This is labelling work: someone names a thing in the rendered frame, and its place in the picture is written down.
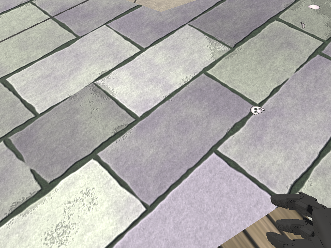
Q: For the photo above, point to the right robot hand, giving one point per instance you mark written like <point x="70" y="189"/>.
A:
<point x="316" y="233"/>

